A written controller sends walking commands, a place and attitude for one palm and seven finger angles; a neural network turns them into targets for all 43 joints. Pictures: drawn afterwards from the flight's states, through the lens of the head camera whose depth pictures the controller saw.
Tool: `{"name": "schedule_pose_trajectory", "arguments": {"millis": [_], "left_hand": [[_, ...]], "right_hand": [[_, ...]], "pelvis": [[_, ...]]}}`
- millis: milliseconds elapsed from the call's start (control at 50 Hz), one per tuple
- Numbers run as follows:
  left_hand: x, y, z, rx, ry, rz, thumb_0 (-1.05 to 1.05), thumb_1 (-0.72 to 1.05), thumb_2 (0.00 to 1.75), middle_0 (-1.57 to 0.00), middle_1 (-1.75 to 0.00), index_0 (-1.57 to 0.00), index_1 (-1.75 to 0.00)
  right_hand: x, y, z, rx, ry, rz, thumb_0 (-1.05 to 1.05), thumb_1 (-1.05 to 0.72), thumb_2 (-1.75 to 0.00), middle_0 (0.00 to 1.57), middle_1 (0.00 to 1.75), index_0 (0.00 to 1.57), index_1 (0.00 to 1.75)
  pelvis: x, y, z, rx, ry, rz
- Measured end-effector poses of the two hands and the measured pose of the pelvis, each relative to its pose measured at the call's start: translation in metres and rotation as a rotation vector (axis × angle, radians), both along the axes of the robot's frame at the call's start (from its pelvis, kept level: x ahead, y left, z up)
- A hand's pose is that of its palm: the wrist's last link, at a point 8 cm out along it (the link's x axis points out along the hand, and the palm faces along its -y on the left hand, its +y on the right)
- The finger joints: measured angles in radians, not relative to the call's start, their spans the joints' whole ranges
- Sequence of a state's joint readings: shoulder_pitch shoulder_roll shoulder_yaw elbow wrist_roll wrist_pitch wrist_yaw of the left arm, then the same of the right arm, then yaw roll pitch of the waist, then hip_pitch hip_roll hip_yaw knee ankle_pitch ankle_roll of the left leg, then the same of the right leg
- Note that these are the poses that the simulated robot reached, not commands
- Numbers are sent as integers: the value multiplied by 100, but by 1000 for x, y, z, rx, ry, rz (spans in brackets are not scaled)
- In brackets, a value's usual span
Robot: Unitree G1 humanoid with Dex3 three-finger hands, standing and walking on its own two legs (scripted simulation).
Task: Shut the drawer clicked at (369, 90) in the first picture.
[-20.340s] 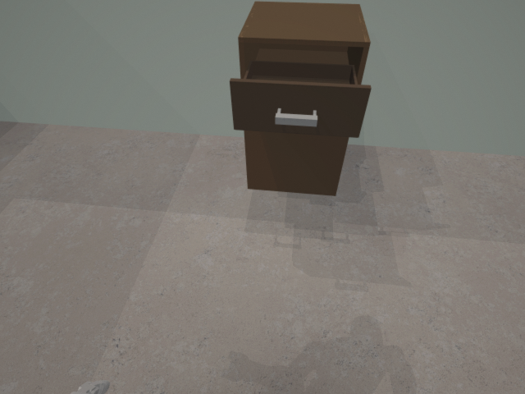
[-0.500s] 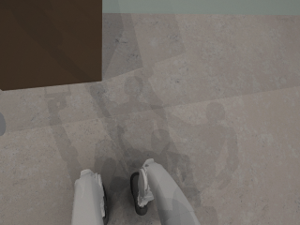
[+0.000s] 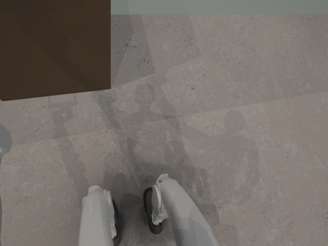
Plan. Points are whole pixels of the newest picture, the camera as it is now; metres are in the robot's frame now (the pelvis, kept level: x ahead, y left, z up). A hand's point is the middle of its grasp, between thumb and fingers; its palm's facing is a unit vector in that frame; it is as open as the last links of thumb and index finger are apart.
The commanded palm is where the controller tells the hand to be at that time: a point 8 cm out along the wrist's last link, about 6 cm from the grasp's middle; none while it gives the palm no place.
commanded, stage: pull the fist back off the drawer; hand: left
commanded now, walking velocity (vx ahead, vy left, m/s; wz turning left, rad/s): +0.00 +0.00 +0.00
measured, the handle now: out of the picture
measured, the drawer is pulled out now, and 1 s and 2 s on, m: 0.00 0.00 0.00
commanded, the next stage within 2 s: draw the hand back to the body in 0.28 s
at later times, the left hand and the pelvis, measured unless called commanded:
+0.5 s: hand out of the picture +0.58 +0.23 +0.09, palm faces +0.11 -0.99 -0.07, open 3.3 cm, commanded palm +0.53 +0.25 +0.10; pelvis +0.05 +0.00 +0.04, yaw +1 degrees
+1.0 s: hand out of the picture +0.39 +0.22 +0.19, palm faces +0.15 -0.97 -0.20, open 3.3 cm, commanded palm +0.35 +0.28 +0.21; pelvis +0.07 +0.00 +0.12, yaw +4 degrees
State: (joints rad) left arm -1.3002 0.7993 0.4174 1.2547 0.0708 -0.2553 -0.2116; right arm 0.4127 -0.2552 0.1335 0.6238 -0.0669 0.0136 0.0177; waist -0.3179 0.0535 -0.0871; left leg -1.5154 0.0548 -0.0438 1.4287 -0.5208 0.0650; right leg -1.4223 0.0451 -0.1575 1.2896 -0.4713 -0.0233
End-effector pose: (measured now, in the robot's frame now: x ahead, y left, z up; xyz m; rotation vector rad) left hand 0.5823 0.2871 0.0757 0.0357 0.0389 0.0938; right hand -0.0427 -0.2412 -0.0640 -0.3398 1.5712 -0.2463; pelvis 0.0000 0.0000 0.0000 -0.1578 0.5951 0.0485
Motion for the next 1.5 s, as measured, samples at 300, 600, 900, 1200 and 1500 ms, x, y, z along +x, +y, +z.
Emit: {"name": "schedule_pose_trajectory", "arguments": {"millis": [300,600,900,1200,1500], "left_hand": [[-18,-6,7,-4,27,27,2,87,89,-140,-160,-140,-160],[-78,-3,32,35,25,-12,2,90,90,-140,-160,-140,-160],[-184,-8,105,17,-23,-28,1,90,90,-140,-160,-140,-160],[-285,0,179,262,10,275,2,90,90,-140,-159,-140,-160],[-370,-15,239,382,-96,337,1,89,90,-140,-159,-141,-160]], "right_hand": [[56,-5,9,70,-63,14,0,-91,-89,21,30,21,30],[140,-14,30,117,-200,23,0,-91,-89,20,30,20,30],[258,-6,87,141,-631,178,1,-91,-90,21,30,20,30],[298,32,130,218,-806,244,1,-91,-90,21,30,20,30],[317,27,146,248,-884,307,1,-91,-90,21,30,20,30]], "pelvis": [[34,0,29,36,-45,-7],[64,-3,68,75,-114,-13],[73,-2,108,112,-338,38],[67,-7,145,168,-557,48],[75,-18,157,185,-648,52]]}}
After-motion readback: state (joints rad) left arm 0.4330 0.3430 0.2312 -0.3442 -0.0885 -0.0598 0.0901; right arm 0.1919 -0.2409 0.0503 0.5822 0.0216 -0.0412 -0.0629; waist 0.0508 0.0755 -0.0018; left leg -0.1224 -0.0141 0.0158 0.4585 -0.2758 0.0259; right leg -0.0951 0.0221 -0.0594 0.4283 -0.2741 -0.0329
